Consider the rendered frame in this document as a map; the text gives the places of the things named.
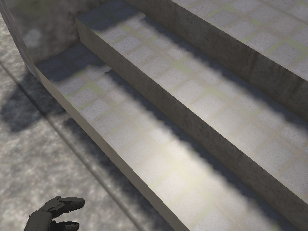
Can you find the left robot hand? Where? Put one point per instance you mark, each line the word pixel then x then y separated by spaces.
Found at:
pixel 41 219

